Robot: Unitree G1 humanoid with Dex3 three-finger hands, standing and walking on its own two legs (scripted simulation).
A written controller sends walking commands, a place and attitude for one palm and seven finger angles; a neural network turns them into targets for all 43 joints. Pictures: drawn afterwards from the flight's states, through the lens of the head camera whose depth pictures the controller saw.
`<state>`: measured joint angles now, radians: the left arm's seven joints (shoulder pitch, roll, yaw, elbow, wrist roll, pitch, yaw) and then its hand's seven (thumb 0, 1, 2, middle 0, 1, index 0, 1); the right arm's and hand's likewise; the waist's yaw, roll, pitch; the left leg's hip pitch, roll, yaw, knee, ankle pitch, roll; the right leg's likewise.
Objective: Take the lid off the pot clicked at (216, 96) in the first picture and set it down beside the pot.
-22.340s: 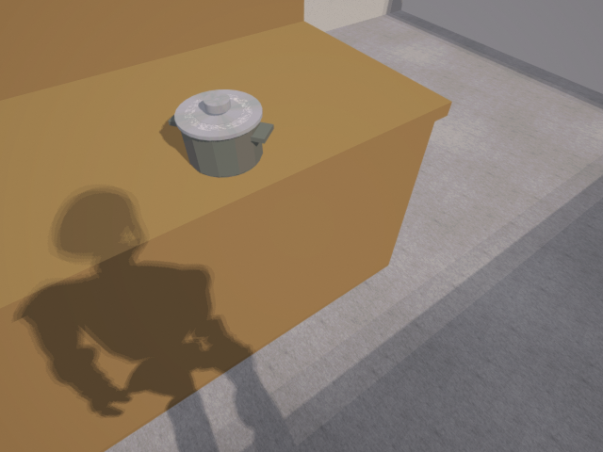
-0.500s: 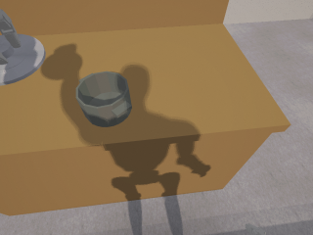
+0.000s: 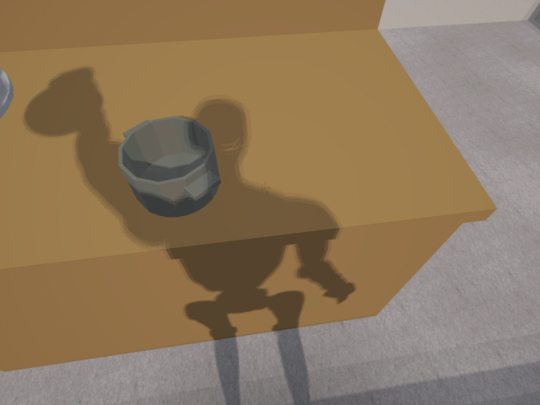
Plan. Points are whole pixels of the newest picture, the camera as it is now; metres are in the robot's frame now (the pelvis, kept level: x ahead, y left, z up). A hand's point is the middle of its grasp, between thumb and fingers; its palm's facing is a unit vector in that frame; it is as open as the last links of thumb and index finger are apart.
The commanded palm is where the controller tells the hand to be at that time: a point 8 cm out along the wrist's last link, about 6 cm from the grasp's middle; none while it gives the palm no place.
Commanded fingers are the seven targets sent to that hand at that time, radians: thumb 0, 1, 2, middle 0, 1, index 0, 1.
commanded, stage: move the lid sideways beside the pot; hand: left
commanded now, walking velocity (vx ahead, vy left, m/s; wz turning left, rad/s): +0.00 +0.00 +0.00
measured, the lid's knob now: out of the picture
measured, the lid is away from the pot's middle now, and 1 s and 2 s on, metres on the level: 0.24 0.24 0.23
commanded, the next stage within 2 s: lower the lid onto the table in 0.04 s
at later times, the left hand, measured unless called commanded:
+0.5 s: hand out of the picture +0.42 +0.39 +0.24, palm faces -0.26 -0.15 -0.95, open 7.7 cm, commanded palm +0.43 +0.39 +0.31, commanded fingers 0.00 0.59 1.01 -0.84 -1.04 -0.87 -1.05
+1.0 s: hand out of the picture +0.42 +0.38 +0.21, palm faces -0.32 -0.16 -0.93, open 7.7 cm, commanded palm +0.44 +0.39 +0.27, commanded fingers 0.00 0.59 1.01 -0.84 -1.04 -0.87 -1.05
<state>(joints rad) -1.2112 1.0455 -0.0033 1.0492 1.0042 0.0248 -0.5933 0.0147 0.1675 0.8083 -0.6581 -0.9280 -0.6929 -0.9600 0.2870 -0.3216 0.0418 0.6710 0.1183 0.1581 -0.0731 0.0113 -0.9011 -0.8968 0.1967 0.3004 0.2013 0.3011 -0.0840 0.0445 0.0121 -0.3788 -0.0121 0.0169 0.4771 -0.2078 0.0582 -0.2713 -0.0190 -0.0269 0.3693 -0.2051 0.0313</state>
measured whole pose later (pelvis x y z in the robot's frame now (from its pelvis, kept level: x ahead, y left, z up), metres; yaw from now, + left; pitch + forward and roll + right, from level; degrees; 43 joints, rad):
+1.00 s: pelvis -0.01 +0.01 +0.00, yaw +0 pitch +7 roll -3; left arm -1.15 0.97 -0.03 1.07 0.99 0.01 -0.57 0.01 0.17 0.81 -0.66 -0.93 -0.69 -0.96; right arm 0.32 -0.32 0.04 0.67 0.11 0.11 -0.07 0.01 -0.90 -0.90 0.20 0.30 0.20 0.30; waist -0.09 0.03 0.00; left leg -0.42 -0.02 0.01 0.52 -0.22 0.07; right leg -0.30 -0.02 -0.03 0.40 -0.21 0.03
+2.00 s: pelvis +0.00 +0.01 -0.01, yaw -1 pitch +10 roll -3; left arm -1.09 0.96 -0.01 1.18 0.99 -0.06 -0.50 0.02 0.18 0.81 -0.65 -0.93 -0.68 -0.96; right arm 0.32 -0.31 0.05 0.68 0.11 0.13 -0.08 0.01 -0.90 -0.90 0.20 0.30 0.20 0.30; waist -0.12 0.03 -0.03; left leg -0.54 0.00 0.02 0.64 -0.28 0.07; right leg -0.42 -0.01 -0.02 0.51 -0.26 0.04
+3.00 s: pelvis -0.02 +0.02 -0.03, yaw -2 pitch +13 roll -5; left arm -1.04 0.96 0.00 1.22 1.00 -0.14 -0.44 0.02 0.18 0.81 -0.64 -0.93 -0.68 -0.96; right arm 0.35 -0.31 0.05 0.70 0.10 0.11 -0.12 0.01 -0.90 -0.90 0.20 0.30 0.20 0.30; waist -0.14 0.02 -0.06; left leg -0.70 0.01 0.02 0.79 -0.32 0.08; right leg -0.58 0.00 -0.02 0.65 -0.30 0.03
